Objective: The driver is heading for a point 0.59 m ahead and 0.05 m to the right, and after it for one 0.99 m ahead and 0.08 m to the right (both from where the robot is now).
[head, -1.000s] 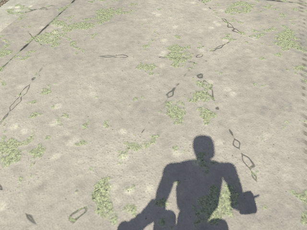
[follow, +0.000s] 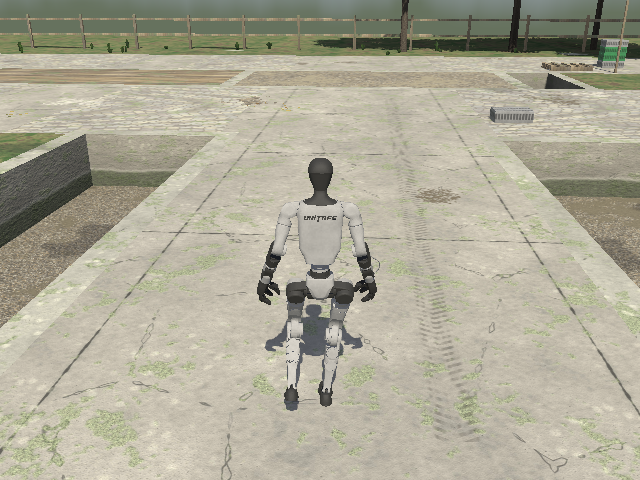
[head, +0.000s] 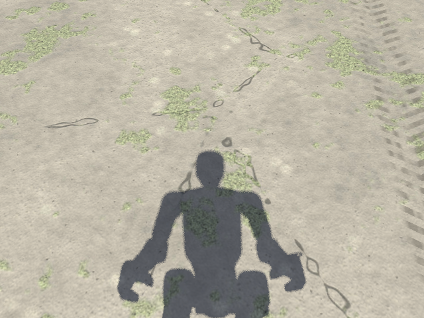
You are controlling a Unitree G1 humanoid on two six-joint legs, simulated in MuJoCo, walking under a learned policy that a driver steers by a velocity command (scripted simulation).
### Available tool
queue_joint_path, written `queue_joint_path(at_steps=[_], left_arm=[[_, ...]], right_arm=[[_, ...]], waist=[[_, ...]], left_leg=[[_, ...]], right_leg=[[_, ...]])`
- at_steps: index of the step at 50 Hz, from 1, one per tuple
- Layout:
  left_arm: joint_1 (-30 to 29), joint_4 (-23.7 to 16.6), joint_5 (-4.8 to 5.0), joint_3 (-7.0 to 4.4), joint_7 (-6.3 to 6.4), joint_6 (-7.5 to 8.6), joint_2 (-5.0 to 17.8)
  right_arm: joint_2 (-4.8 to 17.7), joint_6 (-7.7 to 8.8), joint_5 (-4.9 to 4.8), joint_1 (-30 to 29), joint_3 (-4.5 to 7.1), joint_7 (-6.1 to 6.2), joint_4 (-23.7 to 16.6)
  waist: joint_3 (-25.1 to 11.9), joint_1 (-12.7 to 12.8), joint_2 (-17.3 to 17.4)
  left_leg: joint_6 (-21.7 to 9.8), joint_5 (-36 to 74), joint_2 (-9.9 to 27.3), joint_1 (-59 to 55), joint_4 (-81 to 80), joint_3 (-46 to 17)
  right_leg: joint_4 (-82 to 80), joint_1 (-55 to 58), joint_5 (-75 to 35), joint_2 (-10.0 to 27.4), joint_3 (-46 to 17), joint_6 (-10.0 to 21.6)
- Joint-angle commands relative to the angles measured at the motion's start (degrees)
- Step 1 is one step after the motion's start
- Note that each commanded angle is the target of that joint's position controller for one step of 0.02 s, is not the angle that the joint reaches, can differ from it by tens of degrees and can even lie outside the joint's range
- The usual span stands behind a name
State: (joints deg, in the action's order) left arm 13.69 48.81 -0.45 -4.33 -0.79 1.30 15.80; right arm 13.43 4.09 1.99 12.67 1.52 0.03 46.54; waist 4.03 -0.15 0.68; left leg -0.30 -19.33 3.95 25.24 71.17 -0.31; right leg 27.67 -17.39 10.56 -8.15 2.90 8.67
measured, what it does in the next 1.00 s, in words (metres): walks ahead, turning right: left foot, then right foot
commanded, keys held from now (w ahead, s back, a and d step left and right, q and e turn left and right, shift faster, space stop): w+e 0.48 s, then w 0.18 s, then no key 0.20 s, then q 0.14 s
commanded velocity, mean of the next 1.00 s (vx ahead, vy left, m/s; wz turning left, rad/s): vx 0.42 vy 0.00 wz -0.38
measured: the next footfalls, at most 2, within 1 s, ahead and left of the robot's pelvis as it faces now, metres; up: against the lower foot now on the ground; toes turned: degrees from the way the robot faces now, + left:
left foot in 0.38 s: +0.41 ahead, +0.12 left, +0.00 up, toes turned -15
right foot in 0.86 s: +0.55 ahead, -0.16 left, +0.00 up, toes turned -24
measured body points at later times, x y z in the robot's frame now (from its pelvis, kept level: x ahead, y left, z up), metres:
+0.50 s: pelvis +0.29 +0.05 +0.00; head +0.32 +0.05 +0.45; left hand +0.41 +0.31 -0.13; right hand +0.37 -0.25 -0.09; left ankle +0.37 +0.13 -0.73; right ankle +0.14 -0.03 -0.64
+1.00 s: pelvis +0.47 -0.05 +0.01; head +0.50 -0.08 +0.45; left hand +0.70 +0.11 -0.11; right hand +0.40 -0.28 -0.15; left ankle +0.44 +0.11 -0.66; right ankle +0.51 -0.14 -0.73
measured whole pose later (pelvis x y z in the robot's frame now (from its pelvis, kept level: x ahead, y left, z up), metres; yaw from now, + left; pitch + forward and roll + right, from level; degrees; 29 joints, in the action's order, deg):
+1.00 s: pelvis +0.47 -0.05 +0.01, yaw -21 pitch +1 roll +1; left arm 7.2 46.0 -0.8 0.4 0.7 2.9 10.7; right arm 12.6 0.7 0.2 18.9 1.3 0.6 51.7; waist 4.1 -2.7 1.3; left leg -0.4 -28.8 0.1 19.3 57.8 -0.5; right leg 26.7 -19.9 7.4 -1.2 4.2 4.2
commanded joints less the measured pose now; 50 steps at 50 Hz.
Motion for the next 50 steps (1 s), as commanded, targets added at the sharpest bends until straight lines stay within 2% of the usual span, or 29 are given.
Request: queue_joint_path(at_steps=[1, 3, 6, 9, 13, 15, 16, 18, 19, 20, 21, 22, 23, 24, 26, 28, 30, 33, 37, 39, 41, 42, 43, 44, 45, 46, 47, 48, 50], left_arm=[[2.6, -2.6, 0.53, -1.29, 0.34, 2.03, 6.4], [4.2, -2.4, 0.45, -1.63, 0.26, 2.36, 7.9], [7.9, -1.9, 0.51, -1.72, 0.26, 2.21, 8.1], [11.2, -1.6, 0.48, -1.84, 0.42, 2.06, 8.3], [13.9, -1.7, -0.28, -1.91, 0.93, 1.87, 8.8], [12.9, -2.4, -0.54, -2.08, 1.36, 1.88, 9.7], [11.0, -3.0, -0.59, -2.20, 1.51, 1.92, 10.3], [7.6, -3.9, -0.42, -2.29, 1.05, 2.34, 11.2], [7.5, -4.3, 0.22, -1.71, 0.43, 2.85, 9.2], [10.1, -6.6, 1.92, -0.30, 0.39, 3.12, 3.6], [14.0, -7.6, 0.87, -0.23, 0.47, 2.68, 5.1], [12.4, -5.4, -0.54, -0.56, 0.83, 1.61, 7.5], [8.6, -5.4, -0.94, -0.47, 0.17, 1.32, 7.2], [7.2, -5.7, -0.93, -0.35, -0.35, 1.01, 6.1], [6.7, -5.8, -1.91, -0.02, -1.37, 0.00, 4.9], [5.8, -6.4, -1.76, 0.30, -1.86, -0.39, 4.0], [2.7, -7.3, -1.84, 0.67, -2.16, -0.38, 3.4], [-4.0, -9.4, -1.90, 1.47, -2.53, -0.02, 2.6], [-10.2, -10.5, -1.77, 3.29, -2.64, 0.91, -0.2], [-9.7, -10.0, -1.77, 3.31, -2.05, 1.30, 0.5], [-4.6, -7.7, -2.30, 2.96, -1.28, 1.91, 1.8], [0.8, -5.5, -3.04, 2.57, -0.82, 2.61, 2.9], [6.3, -4.1, -3.96, 1.88, -0.28, 3.26, 6.1], [9.4, -4.0, -3.75, 1.01, 0.37, 2.89, 9.8], [10.0, -4.0, 0.29, 0.80, 0.83, 2.26, 8.2], [5.8, -4.2, 0.81, 1.54, 1.15, 1.97, 5.8], [1.2, -4.5, 0.33, 2.53, 1.52, 1.93, 2.8], [-1.3, -4.5, 0.07, 3.11, 1.95, 1.99, 1.1], [-3.3, -4.5, -0.20, 3.02, 2.57, 1.94, 1.6]], right_arm=[[5.3, -1.71, 1.12, 4.8, 1.13, -0.34, -2.8], [4.9, -2.35, 0.98, 1.6, 1.01, -0.62, -4.2], [5.4, -2.55, 0.73, -6.1, 1.02, -0.71, -6.8], [5.4, -2.37, 0.41, -11.5, 0.79, -0.97, -8.6], [5.7, -1.51, -0.08, -17.3, 0.31, -1.36, -11.1], [6.7, -0.96, -0.36, -16.6, 0.39, -1.33, -11.7], [7.5, -0.70, -0.48, -13.9, 0.63, -1.19, -11.1], [10.0, 0.10, -0.58, -2.2, 1.79, -0.19, -7.7], [12.9, 0.88, 0.29, 5.9, 2.70, 0.66, -6.4], [17.9, 0.75, 1.82, 12.4, 3.82, 1.56, -7.0], [18.7, -0.16, 1.18, 8.9, 4.27, 1.23, -6.8], [12.6, -0.63, 0.65, 4.4, 3.20, 0.95, -7.8], [8.6, -0.61, 0.16, 1.9, 2.22, 0.71, -7.9], [7.2, -0.51, 0.27, 0.7, 1.75, 0.64, -7.6], [6.9, 0.50, -0.10, 2.8, 1.55, 0.46, -5.5], [7.2, 1.81, -0.65, 5.0, 1.72, -0.28, -4.0], [7.5, 2.40, -0.86, 6.1, 1.88, -0.68, -2.9], [7.4, 2.21, -0.95, 7.5, 1.84, -0.89, -1.2], [8.0, 1.67, -1.39, 9.9, 1.71, -0.86, 1.3], [8.9, 1.23, -1.54, 11.5, 1.84, -0.71, 2.8], [9.6, 0.56, -1.87, 11.0, 2.00, -0.24, 3.5], [9.1, 0.23, -2.20, 11.5, 1.82, -0.08, 4.0], [7.5, 0.38, -2.27, 12.8, 1.24, 0.14, 2.8], [0.6, -0.02, -3.46, 20.4, -0.55, 0.04, 2.0], [4.9, -1.74, -3.77, 19.8, 0.57, 0.99, 4.3], [5.8, -2.41, -3.28, 16.1, 1.01, 1.04, 3.7], [5.0, -2.61, -2.46, 12.9, 0.87, 1.04, 3.3], [4.8, -3.05, -1.80, 11.5, 1.01, 1.02, 3.6], [4.3, -4.59, -0.72, 13.3, 1.40, 0.66, 4.7]], waist=[[-4.5, -1.9, 0.6], [-3.6, -1.3, -0.4], [-1.8, 1.6, -2.4], [-2.1, 4.1, -3.6], [-1.8, 6.1, -4.5], [-1.9, 5.0, -5.4], [-2.3, 3.3, -5.8], [-7.0, -2.6, -4.4], [-12.8, -6.2, -0.2], [-21.2, -6.9, 9.6], [-22.3, -2.2, 18.1], [-13.3, -1.0, 7.0], [-7.4, -1.2, 1.2], [-5.0, -0.3, 1.7], [-3.5, 0.3, 5.2], [-4.2, 0.7, 5.4], [-3.5, 0.6, 5.1], [-1.7, -0.3, 4.6], [-1.8, -1.7, 5.2], [-3.1, -1.4, 6.4], [-4.9, 1.0, 6.1], [-7.6, 3.3, 3.5], [-13.1, 4.6, -0.8], [-23.2, 2.4, -13.8], [-27.9, 4.6, -9.7], [-20.9, 2.9, -7.0], [-13.8, 1.5, -6.2], [-9.6, 0.1, -5.8], [-8.7, -2.2, -6.2]], left_leg=[[1.8, 1.6, 2.5, 6.1, -4.8, -1.4], [2.9, 5.4, 2.6, 8.0, -9.8, -0.3], [4.0, 12.4, 2.4, 12.8, -18.5, -0.1], [4.0, 17.0, 1.0, 14.6, -25.7, -0.4], [3.1, 16.9, -1.6, 13.9, -33.0, -0.2], [2.0, 15.1, -2.6, 9.3, -36.9, -1.0], [1.2, 13.4, -3.3, 4.2, -39.3, -1.2], [-0.9, 11.0, -5.8, -13.0, -43.9, 0.0], [-3.0, 7.6, 0.4, -25.8, -45.9, -5.5], [-6.7, -5.4, 16.5, -40.3, -49.4, -25.9], [-11.2, -7.3, 22.3, -40.1, -56.0, -46.2], [-10.8, -12.3, 20.3, -32.3, -55.7, -39.4], [-9.7, -8.2, 16.9, -25.2, -56.6, -29.7], [-8.2, -1.3, 14.0, -21.1, -58.1, -22.1], [-7.7, 10.4, 10.6, -17.3, -59.3, -13.7], [-8.7, 19.3, 10.3, -17.7, -59.8, -10.2], [-9.6, 21.8, 10.4, -18.7, -61.4, -7.2], [-9.4, 23.7, 8.7, -19.2, -62.8, -2.1], [-7.7, 44.2, 6.7, -18.2, -58.5, 4.1], [-6.8, 48.7, 7.5, -21.2, -54.9, 3.4], [-5.4, 51.2, 7.0, -23.3, -47.8, 3.3], [-4.1, 48.3, 4.9, -21.8, -40.1, 4.6], [-2.4, 31.6, 2.7, -14.4, -30.5, 5.9], [-0.8, -13.8, -4.1, -0.8, -12.2, 6.3], [-1.0, -19.1, -5.9, -1.0, -6.2, -1.7], [-1.1, -17.0, -4.2, 0.7, -5.5, -3.8], [-1.0, -13.9, -2.9, 2.1, -8.0, -3.3], [-0.5, -10.7, -1.8, 0.7, -10.5, -3.3], [0.6, -6.3, -2.4, -5.7, -11.2, -1.1]], right_leg=[[-14.7, 6.2, -18.4, 15.9, -19.4, 9.0], [-15.8, 5.1, -17.0, 14.3, -18.2, 8.2], [-16.5, 7.8, -14.3, 13.4, -19.2, 6.4], [-14.7, 12.5, -15.3, 13.2, -20.3, 5.1], [-10.9, 17.0, -21.6, 14.2, -22.6, 4.9], [-8.7, 17.2, -23.8, 15.0, -24.4, 3.6], [-7.4, 15.6, -24.9, 15.1, -24.9, 2.4], [3.4, 11.4, -32.2, 12.1, -23.7, -0.2], [16.3, 5.8, -25.9, 8.1, -20.3, -1.7], [33.7, -7.3, 0.4, 1.8, -13.2, -3.7], [41.9, -17.3, 21.1, 0.2, -10.3, -3.8], [45.7, -19.9, 16.0, 5.2, -10.6, -3.7], [43.8, -19.0, 11.4, 7.0, -9.5, -4.1], [41.2, -17.5, 9.2, 8.6, -8.8, -4.5], [39.1, -15.4, 7.7, 9.6, -8.2, -5.3], [38.0, -16.0, 6.3, 8.9, -8.5, -5.5], [35.1, -19.0, 3.4, 9.0, -8.9, -6.0], [25.8, -20.8, -2.2, 9.4, -7.1, -6.9], [10.5, -10.7, -7.1, 8.3, 0.1, -7.2], [7.0, -7.5, -6.8, 7.5, 0.4, -6.0], [0.7, -1.2, -7.7, 6.0, 0.2, -4.0], [-4.0, 6.8, -13.6, 5.8, 0.1, -3.0], [-1.2, 18.8, -32.9, 14.4, -6.8, -1.5], [4.1, 35.9, -62.4, 33.3, -24.4, 7.9], [2.6, 32.7, -65.0, 33.4, -25.7, 11.4], [-0.9, 26.2, -57.5, 30.4, -20.3, 9.6], [-4.2, 19.6, -50.3, 27.8, -17.1, 7.1], [-6.8, 14.2, -46.9, 25.7, -13.9, 5.0], [-9.3, 6.5, -43.7, 23.4, -8.4, 3.4]])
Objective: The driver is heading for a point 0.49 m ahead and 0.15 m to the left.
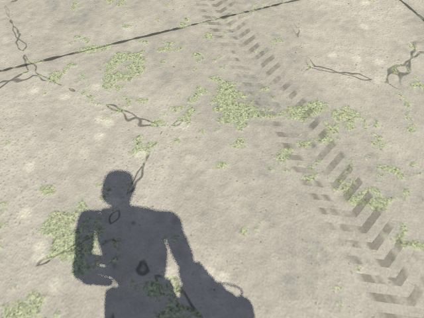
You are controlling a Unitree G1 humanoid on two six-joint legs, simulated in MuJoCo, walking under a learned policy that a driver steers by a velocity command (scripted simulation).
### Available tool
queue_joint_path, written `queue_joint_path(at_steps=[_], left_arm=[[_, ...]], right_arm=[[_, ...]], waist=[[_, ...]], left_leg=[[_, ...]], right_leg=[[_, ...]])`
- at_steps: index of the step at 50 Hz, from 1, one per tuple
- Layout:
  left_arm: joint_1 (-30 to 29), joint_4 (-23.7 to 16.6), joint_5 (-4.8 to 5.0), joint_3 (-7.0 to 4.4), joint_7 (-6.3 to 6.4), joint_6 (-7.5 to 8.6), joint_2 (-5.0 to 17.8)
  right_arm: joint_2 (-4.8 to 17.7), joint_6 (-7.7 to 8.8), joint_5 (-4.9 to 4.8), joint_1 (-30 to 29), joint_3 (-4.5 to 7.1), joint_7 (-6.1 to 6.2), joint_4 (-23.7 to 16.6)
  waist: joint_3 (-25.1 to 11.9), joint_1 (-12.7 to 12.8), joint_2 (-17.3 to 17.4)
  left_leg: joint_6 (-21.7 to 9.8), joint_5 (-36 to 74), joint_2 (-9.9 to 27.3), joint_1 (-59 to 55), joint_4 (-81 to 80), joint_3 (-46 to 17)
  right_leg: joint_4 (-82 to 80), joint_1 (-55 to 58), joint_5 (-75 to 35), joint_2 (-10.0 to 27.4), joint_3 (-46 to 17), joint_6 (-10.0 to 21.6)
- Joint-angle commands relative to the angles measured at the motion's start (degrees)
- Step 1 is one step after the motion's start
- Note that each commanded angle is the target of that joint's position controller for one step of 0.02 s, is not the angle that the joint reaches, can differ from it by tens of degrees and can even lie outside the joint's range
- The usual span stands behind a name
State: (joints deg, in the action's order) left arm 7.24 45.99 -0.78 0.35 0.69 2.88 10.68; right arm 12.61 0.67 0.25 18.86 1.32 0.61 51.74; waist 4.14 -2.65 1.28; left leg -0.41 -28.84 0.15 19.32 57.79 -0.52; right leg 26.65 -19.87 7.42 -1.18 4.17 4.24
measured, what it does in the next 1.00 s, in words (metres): steps on the spot, turning left: left foot, then right foot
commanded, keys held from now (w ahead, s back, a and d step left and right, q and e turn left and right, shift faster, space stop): q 0.70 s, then no key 0.30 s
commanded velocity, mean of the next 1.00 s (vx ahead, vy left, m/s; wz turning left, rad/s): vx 0.03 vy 0.00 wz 0.42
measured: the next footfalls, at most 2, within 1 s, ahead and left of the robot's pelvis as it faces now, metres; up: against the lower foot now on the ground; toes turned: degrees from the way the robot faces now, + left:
left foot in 0.32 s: +0.03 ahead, +0.12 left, +0.00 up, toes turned +13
right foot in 0.82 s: +0.09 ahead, -0.06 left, +0.00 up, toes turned +30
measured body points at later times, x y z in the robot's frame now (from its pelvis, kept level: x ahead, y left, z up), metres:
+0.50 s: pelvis +0.00 +0.04 +0.01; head +0.02 +0.07 +0.45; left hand +0.03 +0.32 -0.13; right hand +0.16 -0.21 -0.10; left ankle -0.01 +0.11 -0.74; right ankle +0.04 -0.10 -0.66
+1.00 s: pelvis +0.00 +0.00 +0.01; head +0.04 -0.02 +0.46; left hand -0.02 +0.28 -0.09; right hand +0.22 -0.20 -0.13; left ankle -0.08 +0.10 -0.68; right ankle +0.05 -0.08 -0.74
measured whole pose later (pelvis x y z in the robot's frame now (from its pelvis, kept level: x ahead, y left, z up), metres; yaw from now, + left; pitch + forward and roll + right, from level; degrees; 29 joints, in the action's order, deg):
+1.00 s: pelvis +0.00 +0.00 +0.01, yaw +29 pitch +0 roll +1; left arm 11.2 44.2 -1.0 -1.0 1.9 -0.4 13.2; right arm 17.1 -3.5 1.0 11.9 4.2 -0.2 45.7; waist 2.8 -0.2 3.1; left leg 1.4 -24.5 -6.5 21.1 51.5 -8.0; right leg 23.4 -11.2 12.1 -1.4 -0.6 2.7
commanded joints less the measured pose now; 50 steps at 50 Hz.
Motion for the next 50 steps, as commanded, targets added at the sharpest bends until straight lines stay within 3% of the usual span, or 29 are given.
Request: queue_joint_path(at_steps=[1, 4, 8, 12, 14, 15, 16, 17, 18, 20, 22, 23, 25, 28, 33, 37, 40, 41, 42, 43, 44, 45, 47, 50], left_arm=[[3.1, -1.7, 0.05, -2.02, 1.12, 0.47, 7.5], [2.5, -1.4, -0.29, -2.72, 1.25, 0.04, 8.4], [3.6, -0.8, -0.81, -3.47, 1.53, -1.49, 9.1], [4.1, -0.5, -0.94, -4.49, 1.42, -2.68, 11.0], [2.8, -0.6, -0.54, -5.02, 1.52, -3.24, 12.2], [3.6, -0.2, -0.63, -5.20, 1.55, -3.63, 12.0], [6.0, 0.0, -0.86, -4.96, 1.19, -4.25, 9.7], [3.9, -3.7, 0.02, -4.06, 1.57, -4.61, 6.5], [-0.5, -4.1, -1.04, -4.29, 1.90, -5.25, 8.5], [2.1, -2.8, 0.24, -4.63, 1.05, -5.12, 8.6], [4.5, -1.4, -1.13, -5.17, 0.56, -4.70, 10.0], [4.7, -1.4, -1.16, -5.25, 0.38, -4.73, 9.9], [3.8, -2.2, -0.63, -5.01, 0.42, -4.90, 8.9], [1.6, -3.4, -0.28, -4.70, 0.87, -5.17, 8.8], [0.2, -5.2, 0.19, -4.25, 1.22, -4.79, 9.0], [3.0, -5.5, 0.82, -4.02, 1.53, -4.17, 9.4], [8.1, -4.5, 0.53, -3.66, 2.02, -3.36, 8.6], [7.6, -4.9, -0.39, -4.18, 2.46, -2.98, 11.7], [3.9, -6.9, -0.83, -4.50, 2.48, -2.97, 15.9], [4.3, -6.3, -1.07, -5.01, 1.90, -3.17, 16.8], [3.1, -6.4, -0.61, -4.10, 1.42, -2.98, 13.3], [0.2, -6.5, -0.16, -3.42, 1.13, -2.80, 10.9], [-1.0, -6.4, -0.27, -2.99, 1.34, -2.54, 9.9], [2.7, -4.4, -0.14, -2.91, 1.29, -2.37, 10.0]], right_arm=[[4.6, -1.68, 0.97, 7.5, 1.74, -0.06, -0.5], [4.0, -2.90, 0.97, 4.9, 2.22, -0.15, -1.8], [4.1, -4.20, 1.33, -1.1, 2.32, -0.77, -4.7], [4.4, -4.26, 1.06, -3.0, 2.41, -1.41, -7.0], [4.3, -3.75, 0.97, -1.0, 2.42, -1.64, -7.2], [5.2, -3.22, 1.08, 0.5, 2.66, -1.65, -6.8], [8.7, -2.53, 1.61, 0.8, 3.41, -1.29, -7.3], [17.4, -2.45, 1.21, 0.0, 5.44, -0.88, -9.0], [16.3, -2.67, 1.76, 3.2, 5.77, -0.05, -7.8], [12.0, -3.03, 0.88, -3.9, 4.60, 0.43, -8.9], [10.2, -2.81, 0.29, -7.7, 4.17, 0.14, -10.8], [9.9, -2.63, 0.05, -6.8, 4.10, -0.13, -10.9], [10.7, -2.27, -0.10, -4.3, 4.46, -0.28, -10.5], [11.6, -2.31, 0.22, -1.7, 4.90, 0.04, -10.1], [13.2, -2.76, 0.79, -1.8, 5.54, -0.26, -10.9], [13.2, -3.03, 0.97, -4.9, 5.60, -0.77, -11.6], [11.8, -3.35, 0.16, -8.1, 4.97, -0.60, -11.7], [9.4, -3.15, -0.05, -6.8, 4.20, -0.42, -11.9], [5.7, -2.84, -0.10, -3.1, 3.21, -0.26, -12.2], [10.6, -3.06, 1.12, -4.9, 4.50, 0.22, -11.6], [11.6, -3.22, 1.19, -4.6, 4.89, 0.22, -10.8], [10.8, -3.41, 1.04, -3.9, 4.82, -0.09, -9.5], [9.7, -3.79, 0.95, -2.7, 4.46, -0.76, -8.2], [7.5, -4.02, 0.49, -5.0, 3.28, -0.85, -7.6]], waist=[[-9.6, -0.2, -6.3], [-8.8, -0.4, -6.8], [-6.5, 1.7, -9.1], [-7.0, 2.5, -8.0], [-7.4, 0.9, -6.9], [-6.8, 0.3, -4.3], [-4.8, 1.0, 6.4], [-0.6, 1.0, 19.4], [0.1, -1.4, 10.8], [-0.3, 3.3, 4.9], [-4.0, 4.2, 5.5], [-5.8, 3.8, 4.2], [-6.5, 2.8, 3.3], [-6.0, 1.0, 5.2], [-6.4, 0.0, 5.5], [-7.9, 1.2, 6.2], [-7.8, 4.6, 4.9], [-7.5, 3.4, -1.4], [-7.5, 0.8, -12.8], [-6.0, 2.8, -12.7], [-4.6, 1.5, -7.9], [-2.8, 0.1, -6.5], [-3.5, -0.2, -9.7], [-4.8, 2.1, -9.2]], left_leg=[[1.1, 3.9, 0.9, -0.7, 2.8, -0.2], [1.3, 5.3, 1.3, 0.9, 0.3, 0.8], [0.5, 6.8, 2.1, 1.7, -7.1, 2.6], [-1.0, 4.7, 1.5, -0.6, -13.5, 4.3], [-2.6, 8.3, 0.4, -6.0, -22.1, 5.6], [-3.7, 11.5, 0.1, -9.4, -28.8, 3.8], [-5.4, 11.2, 7.4, -10.0, -40.9, -8.6], [-12.5, 22.6, 22.0, -9.2, -46.1, -31.0], [-16.2, 26.3, 21.7, -6.1, -45.4, -28.4], [-13.1, 23.7, 13.6, -4.7, -43.5, -18.5], [-12.0, 31.6, 9.9, -8.6, -41.3, -14.8], [-12.2, 35.1, 9.7, -10.2, -40.4, -14.7], [-12.7, 37.1, 9.9, -13.4, -39.5, -15.7], [-13.3, 34.8, 10.0, -16.1, -39.1, -18.8], [-14.0, 33.8, 9.6, -13.8, -37.7, -23.4], [-12.3, 37.4, 8.7, -10.9, -36.2, -25.9], [-7.4, 32.1, 5.0, -4.7, -33.0, -24.7], [-4.1, 21.2, 1.2, -0.1, -28.3, -21.3], [-1.2, 3.1, -7.8, 7.4, -18.8, -11.2], [-0.5, -4.9, -8.7, 6.2, -8.9, -7.5], [-0.3, -2.3, -7.3, 4.7, -3.7, -9.5], [0.2, 1.4, -6.7, 3.7, -1.2, -9.4], [1.5, 4.5, -6.7, 3.8, -0.7, -8.2], [3.1, 3.7, -5.4, 2.5, -9.1, -6.0]], right_leg=[[-8.6, 7.9, -39.4, 16.3, -8.3, 8.3], [-10.3, 5.2, -25.4, 16.3, -5.5, 8.8], [-12.5, 3.2, -2.0, 16.8, -5.0, 8.8], [-10.1, 4.5, 1.4, 19.4, -5.4, 8.6], [-6.0, 3.1, 1.7, 18.9, -3.4, 6.0], [-1.9, 0.8, 4.0, 17.5, -1.3, 3.0], [9.3, -3.4, 12.1, 12.6, 3.9, -1.7], [18.9, -17.0, 27.3, 0.3, 5.9, -6.0], [29.6, -15.8, 26.6, 1.6, -2.4, -5.8], [32.0, -14.0, 16.7, 2.5, -5.8, -5.4], [34.4, -13.3, 12.8, 1.5, -5.1, -5.4], [35.3, -12.9, 12.7, 1.2, -5.2, -5.8], [33.7, -14.1, 12.8, 1.4, -5.7, -6.5], [28.0, -15.1, 14.0, 1.3, -6.3, -7.1], [20.3, -9.7, 16.5, -0.2, -6.9, -6.4], [13.3, -1.7, 16.8, -1.6, -6.4, -4.9], [-5.1, 11.3, 6.5, -1.3, -5.7, -3.1], [-11.6, 15.0, 7.8, 6.4, -13.8, -1.3], [-15.6, 18.1, 1.9, 20.4, -29.5, 3.1], [-13.4, 9.4, -5.2, 23.7, -31.6, 9.6], [-13.2, 7.3, -6.5, 20.9, -28.2, 10.3], [-12.5, 5.8, -6.9, 16.9, -22.6, 8.5], [-11.0, 8.7, -12.5, 12.3, -16.3, 6.3], [-8.6, 14.2, -18.0, 11.5, -14.3, 6.6]])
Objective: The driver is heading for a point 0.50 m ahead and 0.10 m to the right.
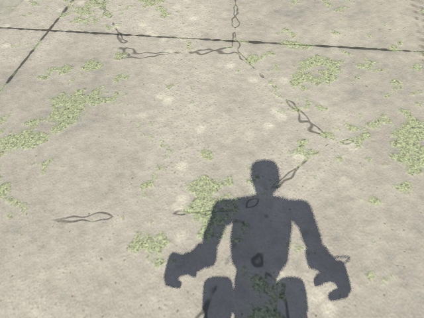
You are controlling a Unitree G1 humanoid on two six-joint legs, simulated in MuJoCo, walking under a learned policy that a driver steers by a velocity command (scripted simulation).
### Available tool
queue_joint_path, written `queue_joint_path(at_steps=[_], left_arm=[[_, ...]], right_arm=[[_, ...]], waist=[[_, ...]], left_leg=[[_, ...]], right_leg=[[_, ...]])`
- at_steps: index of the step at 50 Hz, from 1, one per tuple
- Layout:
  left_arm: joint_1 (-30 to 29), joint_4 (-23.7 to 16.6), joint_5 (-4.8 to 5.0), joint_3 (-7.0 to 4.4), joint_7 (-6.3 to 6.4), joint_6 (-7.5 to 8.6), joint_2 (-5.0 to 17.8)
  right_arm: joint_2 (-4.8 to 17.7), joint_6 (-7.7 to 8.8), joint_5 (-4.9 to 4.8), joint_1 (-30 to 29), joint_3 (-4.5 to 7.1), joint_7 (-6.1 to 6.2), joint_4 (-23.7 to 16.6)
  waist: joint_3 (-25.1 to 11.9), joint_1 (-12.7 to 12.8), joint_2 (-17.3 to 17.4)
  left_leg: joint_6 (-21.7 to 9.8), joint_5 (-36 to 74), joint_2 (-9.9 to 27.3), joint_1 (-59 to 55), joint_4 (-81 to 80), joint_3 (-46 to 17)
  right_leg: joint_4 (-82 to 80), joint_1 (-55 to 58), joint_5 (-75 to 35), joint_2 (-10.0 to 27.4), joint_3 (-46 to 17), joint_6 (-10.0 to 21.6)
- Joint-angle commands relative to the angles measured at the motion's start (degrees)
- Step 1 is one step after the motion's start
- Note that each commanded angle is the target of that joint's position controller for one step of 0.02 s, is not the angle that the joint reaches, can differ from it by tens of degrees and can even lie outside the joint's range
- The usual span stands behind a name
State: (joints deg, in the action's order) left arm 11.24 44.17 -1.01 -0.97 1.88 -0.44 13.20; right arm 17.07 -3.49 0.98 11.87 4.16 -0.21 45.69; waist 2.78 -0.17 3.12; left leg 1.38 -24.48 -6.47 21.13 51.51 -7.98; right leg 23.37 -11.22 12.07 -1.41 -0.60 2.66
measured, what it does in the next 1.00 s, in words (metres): steps on the spot: left foot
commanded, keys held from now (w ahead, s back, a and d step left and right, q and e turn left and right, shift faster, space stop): no key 0.92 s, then w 0.08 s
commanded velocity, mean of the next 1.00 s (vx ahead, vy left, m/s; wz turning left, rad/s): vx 0.01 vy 0.00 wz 0.04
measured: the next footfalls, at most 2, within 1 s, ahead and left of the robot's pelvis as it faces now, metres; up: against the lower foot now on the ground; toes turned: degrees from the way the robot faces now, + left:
left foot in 0.16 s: +0.00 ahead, +0.12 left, +0.00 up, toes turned -4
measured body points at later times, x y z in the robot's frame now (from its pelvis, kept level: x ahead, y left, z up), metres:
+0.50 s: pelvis -0.01 +0.02 +0.00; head -0.01 +0.03 +0.45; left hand +0.03 +0.28 -0.15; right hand +0.05 -0.23 -0.14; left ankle -0.04 +0.12 -0.75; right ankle +0.00 -0.09 -0.75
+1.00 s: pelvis +0.00 +0.03 +0.00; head +0.00 +0.03 +0.45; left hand -0.01 +0.26 -0.16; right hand -0.01 -0.21 -0.16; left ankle -0.04 +0.12 -0.75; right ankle +0.00 -0.09 -0.74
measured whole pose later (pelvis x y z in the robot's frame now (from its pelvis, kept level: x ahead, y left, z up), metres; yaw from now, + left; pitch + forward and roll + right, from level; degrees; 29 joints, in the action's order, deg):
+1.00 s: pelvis +0.00 +0.03 +0.00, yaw +0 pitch -1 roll +0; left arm 15.2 65.7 -0.9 0.0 1.8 -0.7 10.4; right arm 10.5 -0.1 0.6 16.0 -0.6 2.2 65.0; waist 1.1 0.3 -0.3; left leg -2.9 -15.3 -3.5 6.0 22.7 -2.8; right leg 25.1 -10.8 14.0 -0.5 -1.6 0.6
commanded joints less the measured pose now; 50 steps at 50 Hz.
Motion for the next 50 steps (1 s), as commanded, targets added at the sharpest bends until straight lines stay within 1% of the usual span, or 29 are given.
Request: queue_joint_path(at_steps=[1, 2, 4, 5, 6, 7, 8, 9, 10, 11, 12, 13, 14, 18, 21, 27, 36, 46, 47, 48, 49, 50], left_arm=[[-0.5, -2.0, 0.10, -1.62, 0.02, 0.92, 7.7], [0.2, -1.4, -0.02, -1.72, -0.12, 0.79, 8.1], [1.4, -0.2, -0.32, -2.11, -0.43, 0.33, 9.2], [1.2, 0.3, -0.18, -2.20, -0.50, 0.10, 9.4], [0.8, 0.8, 0.08, -2.25, -0.51, -0.06, 9.5], [1.5, 1.2, 0.12, -2.11, -0.49, 0.17, 8.9], [1.9, 0.8, 0.31, -1.74, -0.77, 0.66, 7.7], [2.5, 1.0, 1.01, -1.27, -1.00, 0.76, 5.5], [1.1, 2.5, 0.56, -1.35, -0.75, 0.50, 6.6], [0.3, 3.4, 0.36, -1.57, -0.63, 0.30, 6.9], [0.3, 4.2, 0.33, -1.62, -0.72, 0.26, 7.1], [0.4, 4.9, 0.25, -1.84, -0.82, 0.16, 7.4], [1.0, 5.7, 0.24, -1.69, -0.90, 0.21, 7.0], [1.9, 9.3, 0.35, -1.37, -0.73, 0.19, 6.2], [2.1, 11.5, 0.32, -1.16, -0.65, 0.11, 5.8], [3.0, 15.1, 0.33, -0.69, -0.42, 0.17, 5.1], [4.6, 18.7, 0.38, -0.01, -0.05, 0.17, 4.0], [5.8, 20.9, 0.43, 0.46, 0.28, 0.18, 2.5], [6.2, 21.1, 0.35, 0.56, 0.27, 0.14, 2.1], [6.2, 21.0, 0.22, 0.37, 0.24, 0.03, 2.4], [5.9, 20.6, 0.04, 0.09, 0.13, -0.13, 2.7], [5.2, 19.9, -0.34, -0.06, -0.14, -0.25, 2.6]], right_arm=[[2.4, 0.04, -0.35, 1.1, -0.03, 0.09, -1.4], [1.9, -0.04, -0.52, 0.3, -0.42, 0.27, -1.1], [2.2, -0.01, -1.03, 0.0, -0.67, 0.81, -0.3], [2.1, 0.17, -1.14, 1.0, -0.80, 1.08, 0.6], [1.8, 0.56, -1.04, 2.5, -1.07, 1.37, 1.6], [2.8, 1.15, -0.48, 2.6, -1.04, 1.74, 2.2], [5.2, 1.92, 0.42, 2.6, -0.87, 2.12, 2.2], [7.0, 2.20, -0.05, -0.9, -0.73, 1.94, 2.9], [4.1, 2.61, -0.24, -2.1, -1.47, 1.45, 2.9], [3.2, 3.01, -0.20, -2.2, -1.85, 1.37, 3.5], [3.3, 3.12, -0.15, -1.5, -1.97, 1.56, 4.5], [3.5, 3.29, -0.31, -0.6, -2.10, 1.86, 5.5], [3.6, 3.40, -0.42, 0.0, -2.15, 2.02, 6.6], [2.9, 3.48, -0.41, 0.2, -2.57, 2.14, 9.0], [2.9, 3.59, -0.44, 0.3, -2.78, 2.24, 10.7], [2.2, 3.83, -0.49, 1.0, -3.25, 2.33, 13.5], [0.6, 3.94, -0.51, 3.2, -3.98, 2.49, 16.6], [-1.1, 4.04, -0.49, 5.7, -4.41, 2.71, 18.6], [-1.2, 4.00, -0.40, 6.4, -4.43, 2.70, 18.8], [-0.4, 3.81, -0.34, 6.8, -4.04, 2.71, 18.9], [1.0, 3.48, -0.35, 7.3, -3.39, 2.68, 18.8], [2.0, 3.12, -0.23, 8.2, -2.83, 2.55, 18.6]], waist=[[-3.8, 0.3, -11.3], [-4.0, 0.9, -12.0], [-4.0, 1.6, -13.5], [-3.9, 0.8, -13.0], [-3.8, -0.5, -11.7], [-4.4, -0.4, -10.0], [-6.3, 0.4, -5.9], [-4.2, 3.3, 2.4], [-3.5, 1.6, 0.7], [-2.1, 1.1, 0.5], [-2.0, 0.9, 1.0], [-1.2, 0.7, 1.5], [-1.3, 0.8, 1.7], [0.1, 0.8, -0.9], [0.6, 0.8, -1.8], [0.4, 0.8, -2.8], [0.4, 0.8, -2.8], [0.8, 0.7, -3.0], [-0.4, 0.5, -2.7], [0.2, 0.4, -2.0], [1.0, 0.1, -0.4], [3.0, -0.5, 1.2]], left_leg=[[1.4, -1.2, 2.1, -1.0, -7.1, 2.7], [1.3, -1.8, 2.6, -3.1, -11.3, 4.2], [0.5, -0.7, 2.8, -6.2, -18.7, 6.4], [-0.1, 3.3, 2.8, -8.6, -24.4, 7.1], [-0.8, 11.3, 3.3, -12.8, -32.8, 7.3], [-1.6, 17.4, 5.5, -17.9, -36.4, 4.0], [-2.7, 21.9, 11.0, -22.8, -35.6, -1.9], [-5.1, 26.7, 13.9, -16.5, -32.6, -4.5], [-5.7, 23.7, 14.0, -13.7, -32.9, -4.4], [-5.1, 21.3, 13.0, -12.4, -33.2, -3.6], [-4.6, 19.6, 12.0, -11.8, -33.8, -2.9], [-4.3, 19.5, 11.4, -11.3, -34.2, -2.6], [-4.2, 19.3, 11.2, -11.6, -34.5, -2.3], [-4.5, 16.7, 11.1, -11.6, -35.2, -2.2], [-4.8, 15.3, 11.0, -11.0, -35.8, -2.2], [-5.0, 15.1, 10.7, -10.9, -36.1, -1.9], [-5.0, 16.4, 10.3, -10.8, -35.6, -1.2], [-5.0, 18.2, 10.1, -10.8, -34.8, -0.6], [-5.2, 12.9, 9.7, -11.2, -35.5, -0.6], [-5.8, 5.3, 9.2, -10.4, -35.9, -1.1], [-7.2, -4.8, 9.1, -9.5, -36.1, -2.3], [-8.9, -14.4, 10.3, -8.5, -37.4, -5.3]], right_leg=[[-4.7, 6.3, -22.3, 11.8, -9.5, 8.3], [-4.2, 6.6, -21.9, 11.8, -9.6, 8.3], [-3.0, 6.8, -22.9, 11.7, -10.8, 8.4], [-2.0, 6.3, -23.6, 11.4, -10.8, 7.7], [-0.9, 4.8, -24.1, 10.9, -10.3, 6.2], [-0.5, 1.8, -22.1, 10.7, -10.7, 4.0], [0.7, -1.8, -16.9, 9.4, -9.5, 1.7], [-2.5, -0.5, -6.4, 4.5, -5.1, 0.3], [-3.1, 2.9, -3.6, 3.9, -4.6, -0.5], [-3.3, 3.7, -4.5, 3.9, -4.8, -0.6], [-3.3, 4.9, -6.4, 4.4, -5.0, -0.4], [-2.9, 5.1, -8.0, 4.8, -5.1, -0.1], [-3.3, 5.1, -8.6, 5.2, -5.3, -0.1], [-4.4, 4.1, -6.8, 5.2, -5.3, -0.7], [-4.8, 4.1, -6.3, 5.3, -5.3, -1.0], [-4.8, 4.2, -6.3, 5.6, -5.4, -1.1], [-4.4, 3.8, -6.6, 5.8, -5.3, -1.1], [-3.8, 3.2, -7.2, 5.9, -5.2, -1.0], [-3.8, 3.5, -3.2, 5.3, -4.8, -0.9], [-2.3, 2.5, 2.6, 3.9, -3.8, -0.6], [0.7, 0.4, 10.4, 1.9, -2.2, 0.0], [3.9, -3.9, 16.6, 0.3, -1.0, 0.5]])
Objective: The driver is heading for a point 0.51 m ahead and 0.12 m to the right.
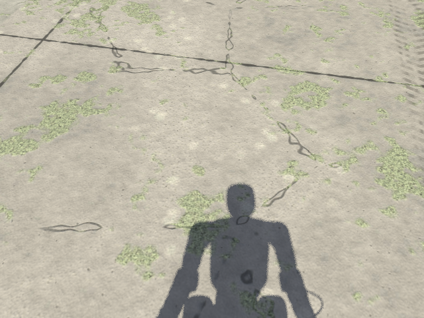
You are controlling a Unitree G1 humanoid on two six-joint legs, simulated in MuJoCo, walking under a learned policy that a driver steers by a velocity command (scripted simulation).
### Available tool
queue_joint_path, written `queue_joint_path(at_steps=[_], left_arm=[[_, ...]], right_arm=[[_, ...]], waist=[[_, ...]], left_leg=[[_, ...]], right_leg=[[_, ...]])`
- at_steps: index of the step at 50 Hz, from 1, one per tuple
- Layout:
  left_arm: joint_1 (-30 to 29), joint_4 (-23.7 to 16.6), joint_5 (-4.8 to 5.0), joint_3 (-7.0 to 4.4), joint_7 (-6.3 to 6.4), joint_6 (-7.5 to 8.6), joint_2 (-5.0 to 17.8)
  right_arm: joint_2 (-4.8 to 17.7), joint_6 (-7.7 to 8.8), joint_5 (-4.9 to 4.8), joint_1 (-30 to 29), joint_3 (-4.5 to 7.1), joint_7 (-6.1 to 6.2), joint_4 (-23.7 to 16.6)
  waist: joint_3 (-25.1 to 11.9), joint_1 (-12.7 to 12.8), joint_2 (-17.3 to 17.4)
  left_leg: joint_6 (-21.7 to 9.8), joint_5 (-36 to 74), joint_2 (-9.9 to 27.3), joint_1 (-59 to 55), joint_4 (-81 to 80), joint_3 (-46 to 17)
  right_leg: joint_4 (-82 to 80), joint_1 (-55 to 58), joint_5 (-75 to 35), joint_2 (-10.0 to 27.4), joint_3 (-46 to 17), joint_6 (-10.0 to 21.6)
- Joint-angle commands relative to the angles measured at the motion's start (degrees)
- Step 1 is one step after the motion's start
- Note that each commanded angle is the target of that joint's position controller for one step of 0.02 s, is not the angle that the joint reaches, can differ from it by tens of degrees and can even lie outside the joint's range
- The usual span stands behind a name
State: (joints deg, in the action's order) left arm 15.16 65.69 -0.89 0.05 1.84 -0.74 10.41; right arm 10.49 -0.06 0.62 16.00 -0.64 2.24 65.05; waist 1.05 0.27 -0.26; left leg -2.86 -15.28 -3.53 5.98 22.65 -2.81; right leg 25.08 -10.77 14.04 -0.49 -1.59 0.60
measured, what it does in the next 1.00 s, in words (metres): walks ahead: left foot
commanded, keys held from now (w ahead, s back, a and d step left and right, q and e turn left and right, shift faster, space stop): w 0.66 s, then w+e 0.02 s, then no key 0.32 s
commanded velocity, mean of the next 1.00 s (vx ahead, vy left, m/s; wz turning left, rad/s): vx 0.34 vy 0.00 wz -0.01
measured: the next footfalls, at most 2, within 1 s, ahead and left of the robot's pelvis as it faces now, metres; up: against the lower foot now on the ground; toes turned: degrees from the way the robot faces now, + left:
left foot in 0.66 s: +0.44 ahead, +0.02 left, +0.00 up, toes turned +4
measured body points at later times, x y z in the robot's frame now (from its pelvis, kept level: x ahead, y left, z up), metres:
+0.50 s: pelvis +0.17 -0.05 +0.00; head +0.20 -0.07 +0.45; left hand +0.06 +0.16 -0.14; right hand +0.29 -0.29 -0.15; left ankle +0.27 +0.07 -0.68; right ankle +0.05 -0.12 -0.74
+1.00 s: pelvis +0.42 -0.04 +0.00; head +0.45 -0.03 +0.45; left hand +0.51 +0.19 -0.15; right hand +0.37 -0.26 -0.15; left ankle +0.40 +0.01 -0.74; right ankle +0.51 -0.17 -0.70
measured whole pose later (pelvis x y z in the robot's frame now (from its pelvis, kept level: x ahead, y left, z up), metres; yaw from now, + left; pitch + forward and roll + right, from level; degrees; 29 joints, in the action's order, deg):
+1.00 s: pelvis +0.42 -0.04 +0.00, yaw -1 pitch -1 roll +0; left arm 9.1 57.2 -1.1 -1.6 0.8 1.3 10.1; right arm 8.7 4.8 1.0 21.0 0.1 0.7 62.9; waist 5.2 -1.0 -1.4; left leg -6.4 -11.6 -4.8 5.7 17.9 6.8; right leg 45.5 -30.0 10.8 2.5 0.4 2.2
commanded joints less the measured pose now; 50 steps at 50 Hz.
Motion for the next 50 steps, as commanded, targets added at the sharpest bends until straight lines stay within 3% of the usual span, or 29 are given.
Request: queue_joint_path(at_steps=[1, 3, 5, 8, 9, 10, 11, 12, 13, 14, 15, 17, 20, 24, 27, 29, 31, 32, 33, 34, 35, 36, 37, 38, 40, 44, 47, 50], left_arm=[[-0.4, -2.7, -0.87, -1.05, -0.45, 0.09, 4.8], [-2.6, -4.8, -1.72, -0.58, -1.07, 1.02, 2.6], [-3.9, -6.6, -1.36, -1.06, -1.58, 2.41, 3.9], [0.0, -6.9, -0.33, -1.53, -2.26, 4.13, 3.4], [5.5, -5.0, 0.06, -1.74, -2.20, 4.44, 2.7], [11.9, -2.8, 0.06, -2.45, -1.86, 4.70, 3.8], [19.4, -1.6, -0.74, -3.81, -1.23, 5.19, 8.9], [25.3, 0.4, -0.03, -4.98, -1.37, 4.55, 13.4], [19.6, -0.9, -0.20, -4.10, -1.34, 4.17, 9.7], [14.1, -3.2, -0.29, -3.58, -1.64, 4.57, 7.9], [10.9, -4.5, -0.32, -3.27, -1.74, 5.08, 7.1], [10.6, -4.5, -0.13, -2.43, -1.51, 6.10, 5.0], [16.0, -2.3, 0.13, -1.78, -1.27, 6.70, 4.4], [17.5, -2.0, -0.07, -1.02, -0.97, 6.71, 4.0], [18.4, -1.6, -0.13, -0.89, -0.56, 6.87, 4.8], [17.5, -1.5, -0.18, -1.07, -0.39, 7.11, 5.9], [15.6, -1.8, -0.21, -1.50, -0.13, 7.17, 7.2], [14.3, -2.1, -0.19, -1.74, -0.14, 6.92, 7.9], [13.2, -2.6, 0.14, -1.82, -0.38, 6.73, 8.1], [15.1, -4.1, 0.19, -1.06, -0.83, 6.63, 4.3], [21.1, -3.7, 1.93, -1.33, -1.39, 6.15, 1.4], [15.9, -4.8, 0.58, -2.23, -1.01, 5.74, 5.6], [11.1, -6.1, 0.04, -2.45, -1.07, 5.82, 5.4], [10.2, -6.1, -0.15, -2.46, -0.96, 5.70, 4.0], [11.6, -5.6, -1.27, -2.41, -1.26, 4.11, 1.9], [9.5, -6.3, -0.88, -2.49, -1.47, 2.12, 1.0], [3.2, -7.8, -0.36, -1.93, -1.20, 1.84, 0.9], [-0.4, -8.2, 0.10, -1.55, -0.69, 1.74, 1.3]], right_arm=[[9.1, -0.51, 0.18, 6.1, 2.41, 0.00, -0.6], [9.4, -0.30, 0.35, 8.8, 3.19, -0.05, -0.2], [9.4, 0.59, 0.92, 8.4, 3.61, -0.31, -0.8], [9.2, 1.75, 0.28, 5.3, 4.08, -0.66, -1.9], [8.8, 1.92, -0.12, 3.0, 4.09, -0.76, -2.7], [7.4, 2.41, 0.09, 1.7, 3.76, -0.89, -3.7], [3.4, 3.20, -0.06, -0.1, 2.56, -1.43, -5.6], [4.1, 3.60, 0.95, -0.6, 2.82, -1.89, -7.6], [6.8, 3.59, 2.21, -1.7, 3.44, -2.32, -7.5], [5.1, 3.90, 1.92, -1.8, 3.12, -2.98, -7.2], [3.9, 4.27, 1.39, -1.2, 2.90, -3.46, -6.8], [4.5, 3.95, 1.66, -1.1, 3.23, -4.05, -6.7], [4.2, 2.90, 1.45, -4.0, 3.41, -4.11, -8.0], [2.8, 2.42, 0.89, -15.1, 2.55, -4.14, -12.6], [2.1, 2.44, 0.31, -20.2, 1.80, -3.99, -14.9], [3.6, 2.53, 0.23, -18.7, 2.15, -3.47, -15.2], [6.1, 3.08, 0.22, -10.1, 3.29, -2.68, -13.0], [7.4, 3.52, 0.14, -1.7, 4.15, -2.25, -10.3], [9.0, 3.93, 0.77, 6.5, 5.08, -1.72, -7.9], [14.1, 4.13, 2.22, 13.9, 6.46, -1.34, -6.9], [14.7, 3.39, 1.63, 11.2, 6.73, -1.94, -7.6], [12.4, 3.40, -0.22, 3.7, 6.31, -2.34, -8.7], [8.4, 4.00, -0.50, -1.1, 5.14, -2.49, -9.6], [5.4, 4.76, -0.12, -1.9, 4.29, -2.56, -8.9], [2.0, 5.81, 0.13, -0.4, 2.94, -1.96, -7.1], [4.7, 6.69, 0.61, 2.6, 2.46, -1.85, -5.5], [4.7, 5.86, 0.44, 3.5, 1.68, -1.52, -5.1], [4.6, 5.05, 0.33, 7.3, 1.30, -1.03, -3.6]], waist=[[7.4, -2.1, 6.1], [10.8, -3.1, 8.9], [10.6, -2.8, 7.5], [8.8, 0.7, 6.4], [7.7, 3.5, 5.3], [6.1, 5.9, 1.8], [3.0, 8.8, -10.9], [2.4, 8.5, -17.0], [6.8, 4.9, -7.2], [9.0, 2.6, -2.9], [8.6, 1.0, -1.8], [6.7, -0.2, -2.4], [4.9, 0.0, -3.9], [7.1, 1.5, -4.6], [7.9, 2.3, -5.6], [6.4, 0.6, -6.1], [1.4, -3.6, -6.4], [-2.8, -7.0, -6.3], [-6.6, -10.8, -5.0], [-13.0, -11.1, 2.9], [-16.8, -6.3, 12.1], [-8.5, -4.1, 3.2], [-2.0, -2.8, 0.7], [1.6, -0.9, -2.1], [1.5, 1.7, -0.4], [0.1, 3.6, 2.9], [-0.2, 2.3, 5.2], [-1.8, 0.2, 6.2]], left_leg=[[-6.7, -30.5, 10.1, 6.5, -11.1, -14.8], [-10.9, -33.8, 17.4, 6.2, -15.2, -23.6], [-12.1, -26.6, 19.0, 4.0, -15.6, -24.3], [-9.9, -17.0, 15.5, 7.5, -11.4, -16.7], [-8.4, -14.9, 12.8, 13.3, -7.9, -12.9], [-6.7, -11.8, 9.7, 20.0, -1.2, -9.1], [-3.7, -9.0, 2.5, 27.7, 17.3, 0.3], [-2.8, -16.2, -1.1, 36.0, 31.1, 4.6], [-3.4, -13.0, 3.2, 37.6, 39.1, 1.5], [-3.5, -7.0, 5.4, 37.2, 41.0, 0.5], [-3.0, -2.4, 6.9, 35.3, 40.4, 0.6], [-1.5, 2.0, 7.7, 33.4, 39.0, 2.3], [-0.2, 4.0, 6.7, 35.5, 38.2, 5.5], [0.6, 7.9, 5.0, 34.7, 27.0, 9.1], [-0.6, 10.6, 2.9, 28.3, 15.7, 11.6], [-2.8, 10.2, 1.4, 22.9, 12.4, 12.0], [-5.2, 7.8, -1.1, 13.7, 11.1, 11.4], [-6.4, 8.2, -1.5, 5.8, 8.5, 10.5], [-7.9, 8.2, 1.6, -5.6, 5.0, 7.4], [-10.5, -1.2, 16.6, -17.3, 4.1, -9.9], [-19.3, 0.0, 28.3, -24.0, -5.5, -38.4], [-18.1, 2.7, 26.1, -15.2, -8.0, -32.2], [-16.9, 12.0, 24.4, -6.9, -8.5, -23.1], [-15.2, 24.8, 21.9, -0.3, -9.1, -16.1], [-12.0, 37.7, 17.8, 5.8, -9.1, -6.0], [-10.1, 53.2, 14.5, 6.2, -8.1, 2.1], [-7.3, 54.6, 12.0, 5.1, -6.8, 5.6], [-6.3, 52.6, 12.6, 1.4, -5.1, 5.2]], right_leg=[[6.3, -9.6, 16.5, -1.8, 1.2, 2.8], [14.7, -15.5, 11.4, -0.2, 4.1, 2.9], [17.9, -18.7, 12.0, 1.7, 3.0, 3.3], [7.5, -8.3, 7.2, 0.9, 5.2, 4.1], [1.6, 2.3, 3.5, -1.0, 6.7, 4.2], [-1.7, 13.3, 3.4, -0.8, 4.0, 4.2], [-12.2, 21.3, 16.8, 11.9, -15.7, 6.6], [-18.3, 22.5, 25.3, 21.6, -34.3, 11.0], [-17.7, 16.7, 26.7, 21.7, -32.6, 11.6], [-17.8, 12.3, 22.1, 19.5, -27.5, 11.0], [-18.5, 10.5, 14.8, 17.0, -22.1, 10.1], [-18.6, 10.9, 0.2, 13.4, -13.8, 8.8], [-15.7, 14.1, -22.3, 11.4, -6.6, 8.3], [-16.3, 11.3, -32.3, 9.4, -2.2, 8.0], [-16.5, 10.5, -38.1, 9.5, -0.6, 7.8], [-13.4, 12.5, -49.0, 10.9, 0.2, 7.5], [-3.1, 15.2, -61.8, 11.6, 1.0, 6.8], [6.3, 15.0, -61.5, 11.4, 1.3, 6.7], [18.2, 8.8, -51.5, 9.8, 2.3, 6.3], [36.8, -2.3, -23.3, 5.3, 4.2, 6.2], [56.6, -19.1, 15.6, -5.5, 1.9, 4.4], [57.4, -22.9, 10.4, -0.9, -2.1, 5.1], [54.8, -22.5, 6.6, 0.9, -1.8, 4.9], [51.9, -19.6, 5.6, 2.3, -1.5, 4.6], [45.9, -13.4, 5.8, 3.5, -1.4, 3.4], [35.6, -12.5, 1.9, 2.1, 1.3, 1.9], [23.2, -11.5, -3.0, 1.7, 4.1, 1.4], [16.9, -9.8, -6.2, 1.1, 5.2, 1.3]])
